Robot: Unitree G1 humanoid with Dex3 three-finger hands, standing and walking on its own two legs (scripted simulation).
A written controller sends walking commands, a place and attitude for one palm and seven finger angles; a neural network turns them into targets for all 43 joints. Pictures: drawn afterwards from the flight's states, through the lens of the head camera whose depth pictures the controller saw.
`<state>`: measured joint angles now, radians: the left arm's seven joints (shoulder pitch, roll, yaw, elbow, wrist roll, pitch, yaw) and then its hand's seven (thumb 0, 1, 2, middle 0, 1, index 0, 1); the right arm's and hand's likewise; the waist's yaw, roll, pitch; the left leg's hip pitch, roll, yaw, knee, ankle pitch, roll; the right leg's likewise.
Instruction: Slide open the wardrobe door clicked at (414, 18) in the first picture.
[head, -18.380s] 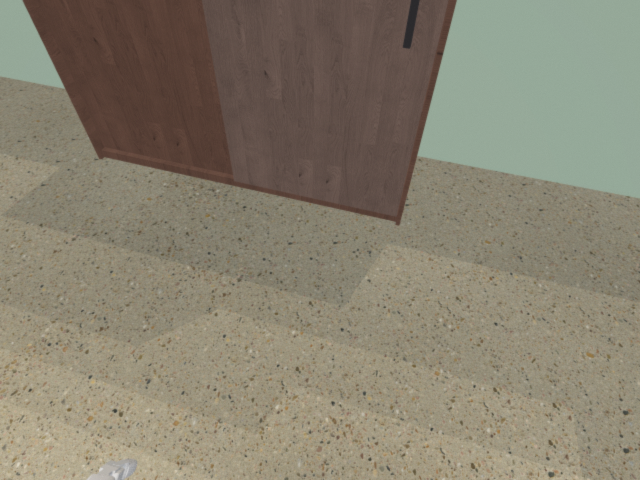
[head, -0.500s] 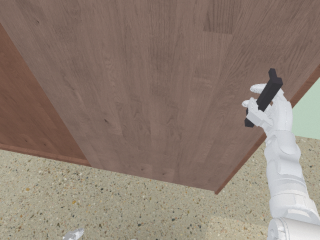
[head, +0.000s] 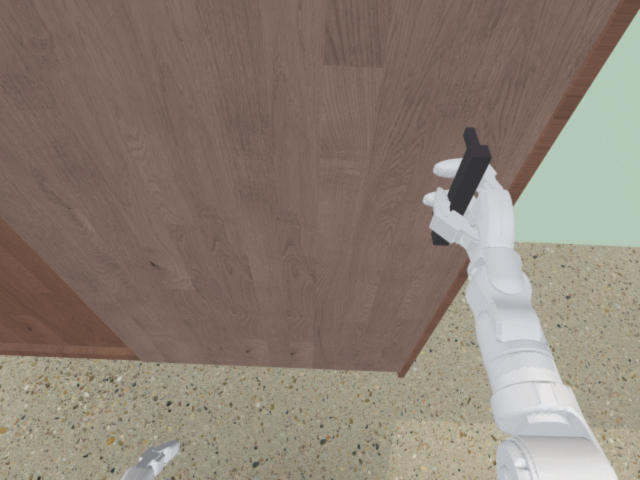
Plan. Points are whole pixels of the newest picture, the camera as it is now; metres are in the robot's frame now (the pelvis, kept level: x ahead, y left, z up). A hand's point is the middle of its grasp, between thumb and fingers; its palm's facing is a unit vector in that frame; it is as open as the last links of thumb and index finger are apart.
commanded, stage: tug the door sideways, standing still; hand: right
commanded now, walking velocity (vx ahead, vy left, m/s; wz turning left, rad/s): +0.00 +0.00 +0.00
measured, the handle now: (454, 190) +0.47 -0.14 +0.11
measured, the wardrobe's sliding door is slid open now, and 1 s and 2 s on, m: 0.00 0.03 0.31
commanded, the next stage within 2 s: step sideways, sliding the door along in 0.20 s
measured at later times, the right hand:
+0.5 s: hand (434, 216) +0.42 -0.11 +0.10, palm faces +0.04 +0.99 -0.15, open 5.7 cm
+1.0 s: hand (408, 214) +0.42 -0.08 +0.10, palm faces +0.24 +0.96 -0.12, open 6.1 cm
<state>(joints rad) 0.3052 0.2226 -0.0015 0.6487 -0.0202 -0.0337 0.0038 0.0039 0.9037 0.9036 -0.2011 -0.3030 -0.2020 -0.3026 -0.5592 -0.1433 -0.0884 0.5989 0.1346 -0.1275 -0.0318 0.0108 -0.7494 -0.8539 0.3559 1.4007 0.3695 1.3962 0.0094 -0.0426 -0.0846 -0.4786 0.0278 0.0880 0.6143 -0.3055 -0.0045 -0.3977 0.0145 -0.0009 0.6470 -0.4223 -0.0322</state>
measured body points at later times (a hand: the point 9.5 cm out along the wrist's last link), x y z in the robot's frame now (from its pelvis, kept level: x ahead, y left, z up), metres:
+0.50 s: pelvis -0.02 +0.01 +0.00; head +0.04 +0.02 +0.44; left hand +0.07 +0.26 -0.13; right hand +0.41 -0.16 +0.11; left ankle -0.01 +0.13 -0.72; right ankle -0.07 -0.09 -0.72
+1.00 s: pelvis +0.00 +0.11 +0.00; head +0.10 +0.12 +0.44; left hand +0.20 +0.34 -0.12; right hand +0.40 -0.13 +0.11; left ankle +0.01 +0.22 -0.67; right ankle -0.02 -0.04 -0.72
